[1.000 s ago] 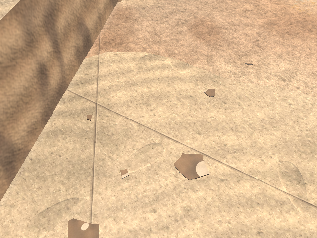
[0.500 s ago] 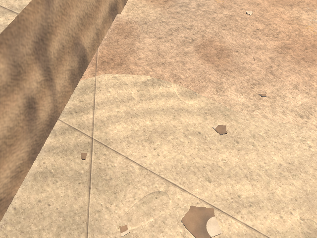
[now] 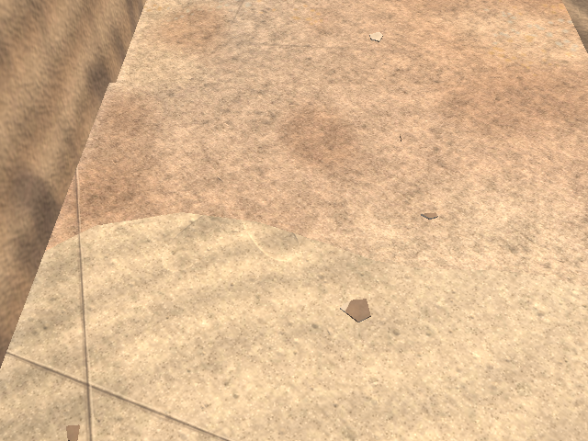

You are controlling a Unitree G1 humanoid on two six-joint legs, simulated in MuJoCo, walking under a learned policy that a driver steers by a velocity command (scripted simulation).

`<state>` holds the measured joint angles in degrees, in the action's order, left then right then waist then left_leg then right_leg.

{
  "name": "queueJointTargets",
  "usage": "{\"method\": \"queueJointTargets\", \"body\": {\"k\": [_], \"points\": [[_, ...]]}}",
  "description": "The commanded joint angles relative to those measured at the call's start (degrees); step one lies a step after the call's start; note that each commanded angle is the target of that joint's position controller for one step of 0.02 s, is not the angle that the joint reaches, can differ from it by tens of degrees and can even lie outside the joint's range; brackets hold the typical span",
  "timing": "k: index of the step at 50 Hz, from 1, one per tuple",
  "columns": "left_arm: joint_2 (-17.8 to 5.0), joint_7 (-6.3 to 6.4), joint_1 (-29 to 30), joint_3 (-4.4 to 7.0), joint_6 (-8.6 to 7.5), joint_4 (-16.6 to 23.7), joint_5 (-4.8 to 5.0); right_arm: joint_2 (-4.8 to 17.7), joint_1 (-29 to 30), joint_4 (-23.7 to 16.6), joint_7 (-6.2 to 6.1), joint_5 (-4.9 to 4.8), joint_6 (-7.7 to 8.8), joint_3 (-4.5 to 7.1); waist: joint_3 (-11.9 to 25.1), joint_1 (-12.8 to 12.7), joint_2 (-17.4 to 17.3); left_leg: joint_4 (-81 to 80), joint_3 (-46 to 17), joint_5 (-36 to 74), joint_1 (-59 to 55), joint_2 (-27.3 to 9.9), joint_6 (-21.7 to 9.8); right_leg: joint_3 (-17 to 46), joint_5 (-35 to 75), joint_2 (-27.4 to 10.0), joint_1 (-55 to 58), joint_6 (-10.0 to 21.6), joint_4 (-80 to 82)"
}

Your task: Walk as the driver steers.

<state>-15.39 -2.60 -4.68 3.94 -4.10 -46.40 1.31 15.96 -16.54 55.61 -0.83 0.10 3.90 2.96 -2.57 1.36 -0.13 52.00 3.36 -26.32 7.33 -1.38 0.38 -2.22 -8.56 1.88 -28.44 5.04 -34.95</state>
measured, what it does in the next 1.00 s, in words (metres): walks ahead, turning right: left foot, then right foot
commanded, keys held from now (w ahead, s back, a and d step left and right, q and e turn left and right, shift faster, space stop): w+e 0.62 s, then e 0.30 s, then q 0.08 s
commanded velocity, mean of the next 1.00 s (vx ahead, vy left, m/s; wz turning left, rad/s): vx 0.40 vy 0.00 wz -0.55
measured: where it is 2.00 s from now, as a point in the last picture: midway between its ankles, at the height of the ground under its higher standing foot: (355, 402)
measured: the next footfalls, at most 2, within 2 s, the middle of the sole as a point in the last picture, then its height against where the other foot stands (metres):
left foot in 0.44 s outside the picture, level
right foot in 0.92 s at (411, 390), level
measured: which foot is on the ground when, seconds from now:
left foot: up 0.00-0.42, down 0.44-0.90, up 0.92-1.00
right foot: down 0.00-0.44, up 0.46-0.90, down 0.92-1.00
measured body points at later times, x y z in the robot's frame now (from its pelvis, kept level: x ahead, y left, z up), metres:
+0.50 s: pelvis +0.29 +0.02 +0.01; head +0.32 +0.01 +0.46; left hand +0.39 +0.29 -0.12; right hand +0.43 -0.28 -0.07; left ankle +0.41 +0.10 -0.72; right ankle +0.12 -0.07 -0.67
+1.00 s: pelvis +0.47 -0.08 +0.00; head +0.51 -0.13 +0.45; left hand +0.79 +0.03 -0.07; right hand +0.41 -0.38 -0.12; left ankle +0.46 +0.10 -0.64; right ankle +0.52 -0.21 -0.72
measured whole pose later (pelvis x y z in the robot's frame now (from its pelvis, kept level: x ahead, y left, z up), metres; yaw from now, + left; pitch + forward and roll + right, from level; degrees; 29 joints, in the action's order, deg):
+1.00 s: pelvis +0.47 -0.08 +0.00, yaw -33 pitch +2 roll +1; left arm -17.1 -1.4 -6.2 3.9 -0.3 -33.9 -0.3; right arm 18.4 -9.5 47.2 0.1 -0.7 2.1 3.3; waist -4.8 1.7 -0.6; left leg 66.3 1.3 -33.0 22.0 -2.2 2.5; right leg -0.5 -7.4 2.1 -27.9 4.5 -32.8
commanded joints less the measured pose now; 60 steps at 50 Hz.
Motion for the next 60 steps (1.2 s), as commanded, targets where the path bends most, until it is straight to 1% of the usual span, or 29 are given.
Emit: {"method": "queueJointTargets", "body": {"k": [1, 2, 4, 7, 12, 16, 19, 21, 22, 23, 24, 25, 26, 28, 31, 34, 38, 42, 44, 45, 46, 47, 48, 49, 50, 51, 54, 56, 60], "points": [[-9.6, 0.82, -15.44, 2.67, -0.29, 0.13, -0.4, 7.72, 4.13, -7.75, 1.42, -2.45, 5.09, 0.64, 13.27, -7.27, 7.56, 26.42, -8.61, 0.59, 39.01, -0.57, -2.64, 36.78, -7.28, -18.29, 42.94, 13.96, 18.44], [-8.35, 0.73, -11.7, 2.24, -0.56, 1.01, -0.71, 7.38, 5.81, -7.95, 1.13, -1.68, 5.45, 0.75, 8.49, -4.97, 1.45, 20.96, -8.22, 4.64, 36.79, -2.91, -2.74, 30.65, -1.59, -15.98, 33.89, 12.57, 19.36], [-6.16, 0.96, -7.17, 1.43, -0.72, 2.87, -1.36, 7.73, 5.52, -8.0, 0.54, 0.02, 4.19, 1.6, 5.8, -1.3, 1.5, 13.29, -8.56, 7.93, 28.98, -5.37, -1.82, 25.06, 6.27, -13.03, 22.83, 11.53, 21.77], [-8.48, 2.01, -8.41, 2.05, -0.79, 3.16, -0.73, 5.72, 6.49, -9.22, 0.1, 0.83, 2.51, 1.49, 3.96, -0.4, 2.39, 4.65, -7.07, 11.89, 27.47, -4.85, 1.05, 20.73, 11.12, -11.28, 16.88, 12.05, 23.96], [-9.71, 3.46, -12.74, 2.54, -0.07, 2.54, -0.18, 3.43, 16.92, -12.86, 0.44, 0.51, 2.61, 0.73, 1.79, -4.03, 3.89, -16.53, -6.11, 30.09, 23.95, -0.99, 2.84, 16.19, 6.46, -6.8, 13.15, 7.93, 23.42], [-9.28, 3.6, -16.14, 2.57, 0.55, 1.35, 0.25, 4.61, 21.49, -15.32, 1.21, -0.44, 3.22, 0.8, 1.69, -5.69, 4.81, -23.35, -7.39, 31.87, 21.6, 0.67, 2.16, 20.4, 3.39, -8.37, 17.11, 6.67, 20.03], [-9.32, 4.07, -16.21, 2.72, 1.22, 1.66, -0.02, 6.82, 20.3, -15.7, 1.81, -0.65, 4.12, 1.43, 2.34, -4.28, 6.19, -26.11, -8.4, 25.18, 19.46, 0.94, 0.63, 25.29, 5.09, -10.3, 22.39, 5.96, 14.46], [-7.93, 4.03, -14.81, 2.27, 1.54, 2.67, -0.25, 8.78, 12.32, -13.77, 1.54, -0.32, 4.73, 2.49, 5.92, -0.04, 6.97, -29.15, -7.06, 23.62, 7.97, 0.86, -2.01, 25.19, 9.88, -7.68, 21.57, 4.09, 7.35], [-5.1, 3.69, -13.95, 1.16, 1.32, 3.87, -0.81, 11.32, 4.16, -12.78, 1.15, 0.71, 4.96, 3.32, 13.09, 3.83, 3.95, -26.87, -12.65, 22.44, -6.19, -6.06, -5.43, 21.62, 7.4, -4.49, 15.78, 2.21, -5.44], [-1.62, 3.56, -20.73, 0.1, 0.72, 5.17, 0.3, 16.44, -3.64, -11.46, 0.76, 1.45, 4.16, 4.83, 22.14, 2.93, -10.79, -28.49, -34.39, 13.57, -28.32, -19.34, -14.19, 13.08, -10.28, 3.85, -3.72, -2.46, -24.76], [-4.76, 3.62, -22.16, 0.15, 0.44, 5.44, 0.88, 13.0, -4.09, -10.83, 1.17, -0.09, 3.51, 4.12, 22.15, 2.45, -17.25, -33.29, -47.88, 2.57, -30.11, -23.95, -16.13, 12.29, -25.76, 1.43, -14.09, -3.16, -34.98], [-9.64, 3.61, -18.06, 1.4, 0.64, 5.27, 1.06, 8.37, -0.96, -12.15, 1.12, -0.45, 3.17, 2.88, 13.79, 3.43, -9.88, -34.55, -40.8, -0.87, -22.93, -21.51, -13.48, 13.01, -21.51, -1.69, -17.26, -3.43, -38.86], [-9.94, 3.71, -14.21, 1.63, 1.03, 5.99, 0.64, 6.81, 1.95, -12.82, 1.0, -0.02, 2.66, 2.34, 8.62, 3.03, -5.37, -35.31, -32.48, 3.74, -15.57, -18.96, -11.31, 10.7, -17.06, -3.86, -16.44, -3.8, -38.96], [-8.28, 3.36, -11.63, 1.95, 1.45, 7.21, -0.06, 4.69, 5.47, -12.38, 0.98, 0.7, 2.41, 1.51, 2.9, 0.58, -5.42, -38.63, -22.29, 13.4, -4.72, -14.88, -9.98, 9.93, -11.75, -7.19, -13.08, -3.94, -33.99], [-4.86, 2.83, -11.5, 1.37, 2.44, 8.5, 0.39, 5.71, 5.66, -11.32, 1.1, 0.36, 2.94, 2.01, 1.66, -0.5, -6.02, -42.65, -14.16, 19.65, -0.21, -13.57, -10.92, 8.02, -8.72, -8.98, -11.21, -4.47, -30.23], [-4.31, 2.82, -9.37, 1.26, 2.86, 10.53, -0.28, 7.92, 6.9, -10.79, 0.79, 0.43, 2.73, 2.7, 1.25, -1.39, -4.46, -41.6, -5.89, 41.52, -0.11, -13.53, -11.78, 6.49, -3.3, -8.51, -11.14, -6.09, -22.26], [-3.06, 1.26, -4.25, 0.77, 2.73, 12.64, -0.52, 9.32, 6.9, -10.51, -0.12, -0.29, 0.95, 2.91, 2.58, 0.41, -4.62, -38.93, 3.5, 47.48, -0.26, -10.92, -9.41, 1.7, 9.53, -6.24, -3.91, -5.59, -7.68], [-5.37, -0.38, -2.09, 1.84, 3.42, 15.27, -0.72, 11.71, 5.9, -9.97, -0.43, -1.96, -0.51, 3.57, 3.6, 0.01, -5.48, -32.52, 4.34, 50.28, -5.84, -13.45, -7.81, 0.07, 4.53, -4.22, -0.77, -2.94, -0.88], [-8.11, -0.47, -8.2, 3.34, 3.64, 14.34, -0.98, 12.4, 7.21, -10.51, -0.67, -2.85, -1.15, 3.96, 6.53, -3.82, -5.09, -21.75, 5.52, 56.21, -6.26, -12.65, -6.05, -1.82, 2.86, -1.12, 7.14, -0.34, 3.94], [-10.82, 0.3, -14.73, 4.73, 3.63, 12.47, -1.1, 10.73, 6.45, -10.56, -0.57, -2.56, -1.25, 3.43, 9.88, -6.86, -2.12, -10.79, 7.08, 51.72, -2.65, -9.52, -3.63, -1.71, 9.86, 0.76, 17.11, 1.78, 8.61], [-16.47, 1.95, -17.9, 5.93, 3.93, 12.73, -1.17, 7.01, 3.02, -11.67, -0.09, 0.6, -1.09, 2.02, 14.56, -6.24, 9.86, 7.39, 7.64, 20.82, 12.34, -5.03, 0.33, 13.9, 36.03, -11.03, 32.41, 6.71, 6.82], [-19.41, 2.2, -13.6, 5.02, 3.45, 15.67, -2.66, 4.02, -2.39, -12.96, 0.75, 1.83, -0.47, 0.34, 23.06, -1.01, 16.89, 25.36, -0.15, -17.8, 28.74, 4.52, 2.97, 39.47, 48.31, -26.25, 43.87, 20.21, 7.87], [-13.64, 1.77, -12.88, 3.65, 3.3, 16.66, -2.22, 9.43, 0.02, -11.24, 1.38, 0.01, -0.62, 1.36, 27.75, -5.24, 6.68, 28.66, -8.46, -13.15, 28.47, 0.88, 2.67, 34.65, 41.74, -24.96, 40.87, 19.47, 9.88], [-10.36, 1.58, -9.5, 2.42, 2.97, 16.08, -1.87, 9.68, 2.9, -11.97, 1.5, -1.58, -1.14, 1.39, 21.39, -4.2, 5.1, 26.22, -7.38, -8.64, 30.85, -1.71, 1.94, 27.06, 34.63, -22.44, 35.33, 16.36, 10.52], [-7.32, 1.55, -7.19, 1.38, 2.91, 14.95, -1.15, 8.24, 3.73, -10.98, 0.97, -1.16, -1.89, 1.09, 16.34, -2.65, 1.18, 20.2, -7.11, -5.6, 29.75, -4.34, 2.07, 21.58, 26.95, -18.55, 28.49, 12.35, 11.72], [-5.72, 1.7, -4.91, 0.63, 2.99, 14.32, -1.34, 8.07, 4.43, -10.51, 0.34, -0.57, -2.76, 1.13, 13.13, -1.36, 1.91, 15.3, -7.17, -3.02, 26.02, -5.54, 2.47, 18.51, 21.8, -16.45, 21.38, 10.33, 13.61], [-5.51, 2.03, -0.84, 0.3, 2.17, 12.31, -3.47, 5.82, -0.26, -8.11, -0.29, -0.43, -4.51, 0.67, 10.84, 2.12, 6.05, 5.82, -5.03, 3.17, 12.66, -4.42, 4.08, 9.5, 21.37, -12.87, 8.83, 9.41, 17.58], [-5.57, 2.55, -0.61, 0.39, 1.73, 10.73, -3.66, 4.85, 1.47, -8.15, -0.65, -0.25, -4.56, 0.13, 10.38, 0.98, 6.57, -1.66, -5.16, 6.12, 10.52, -4.42, 4.25, 7.55, 17.97, -12.93, 9.42, 9.1, 18.12], [-8.73, 3.92, -1.43, 1.44, 2.98, 8.82, -2.99, 7.94, 6.06, -10.44, -1.03, -0.8, -5.19, 1.12, 7.72, -1.72, 7.05, -3.9, -3.86, 5.69, 13.75, -3.71, 3.31, 10.45, 2.25, -16.52, 12.28, 9.66, 19.8]]}}
Keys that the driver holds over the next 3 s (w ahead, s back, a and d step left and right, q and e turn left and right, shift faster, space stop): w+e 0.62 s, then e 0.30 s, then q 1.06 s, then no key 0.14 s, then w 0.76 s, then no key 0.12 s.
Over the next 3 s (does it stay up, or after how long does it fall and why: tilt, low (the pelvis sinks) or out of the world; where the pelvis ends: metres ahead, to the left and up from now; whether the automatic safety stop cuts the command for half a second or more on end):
stays up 0.87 -0.13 0.03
